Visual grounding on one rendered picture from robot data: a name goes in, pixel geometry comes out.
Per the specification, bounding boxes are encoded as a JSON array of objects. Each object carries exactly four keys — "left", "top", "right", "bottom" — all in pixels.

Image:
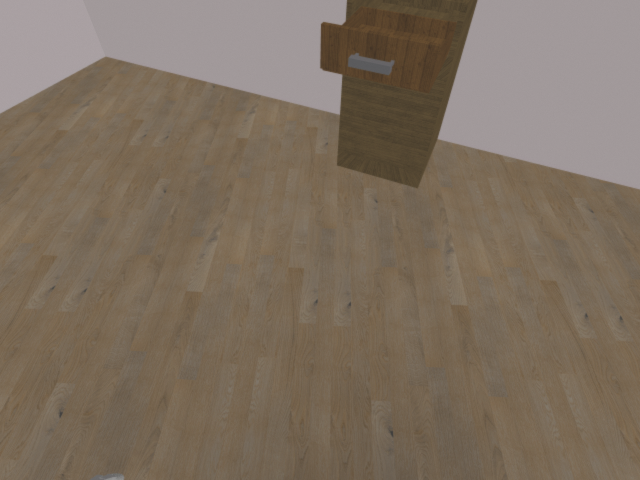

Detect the cabinet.
[{"left": 337, "top": 0, "right": 477, "bottom": 188}]

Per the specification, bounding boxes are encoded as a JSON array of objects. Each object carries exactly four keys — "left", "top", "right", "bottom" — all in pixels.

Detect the drawer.
[{"left": 320, "top": 6, "right": 457, "bottom": 94}]

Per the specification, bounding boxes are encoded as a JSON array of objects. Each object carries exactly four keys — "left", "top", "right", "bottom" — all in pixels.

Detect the handle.
[{"left": 348, "top": 53, "right": 395, "bottom": 75}]

